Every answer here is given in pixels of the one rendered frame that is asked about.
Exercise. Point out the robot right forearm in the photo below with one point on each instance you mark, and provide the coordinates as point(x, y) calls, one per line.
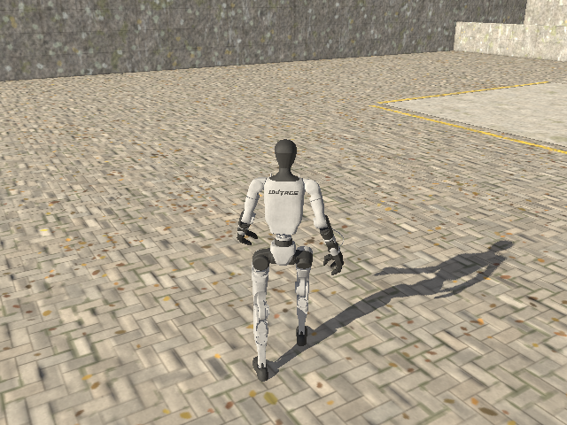
point(329, 238)

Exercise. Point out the right robot hand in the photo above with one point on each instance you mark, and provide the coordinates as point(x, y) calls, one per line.
point(338, 263)

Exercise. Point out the robot left upper arm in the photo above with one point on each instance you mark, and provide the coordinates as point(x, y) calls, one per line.
point(252, 197)

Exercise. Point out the robot right upper arm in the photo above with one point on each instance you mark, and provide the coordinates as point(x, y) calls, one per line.
point(313, 188)

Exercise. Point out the left robot hand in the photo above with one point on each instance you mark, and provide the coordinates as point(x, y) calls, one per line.
point(243, 240)

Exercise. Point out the robot left forearm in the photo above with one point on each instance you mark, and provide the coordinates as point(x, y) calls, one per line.
point(242, 227)

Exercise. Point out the humanoid robot head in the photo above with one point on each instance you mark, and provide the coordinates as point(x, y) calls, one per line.
point(285, 151)

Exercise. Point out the right robot thigh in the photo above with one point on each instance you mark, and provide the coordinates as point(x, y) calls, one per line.
point(303, 261)

